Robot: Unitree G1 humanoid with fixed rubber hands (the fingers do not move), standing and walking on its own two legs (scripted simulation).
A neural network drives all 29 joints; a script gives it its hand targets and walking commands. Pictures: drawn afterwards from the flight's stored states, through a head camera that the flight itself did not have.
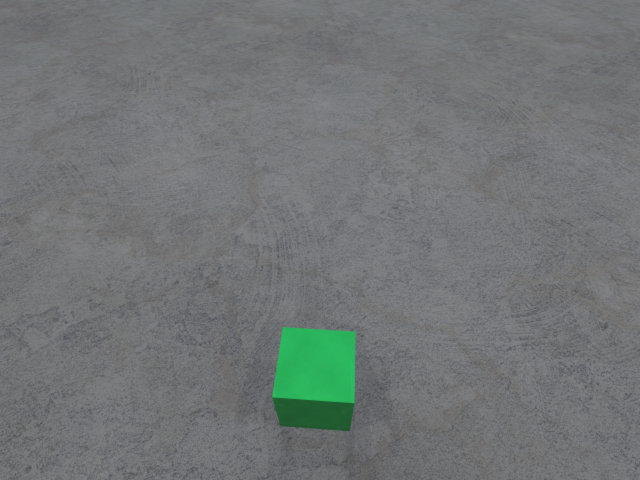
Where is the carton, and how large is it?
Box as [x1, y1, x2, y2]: [272, 327, 355, 430]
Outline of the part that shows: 283,327 272,395 280,425 349,430 354,401 355,332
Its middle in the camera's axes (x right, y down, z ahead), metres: -0.01 +0.40 +1.14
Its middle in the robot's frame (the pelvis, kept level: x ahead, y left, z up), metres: +0.49 +0.04 -0.66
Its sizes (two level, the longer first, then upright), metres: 0.210 0.200 0.250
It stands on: the floor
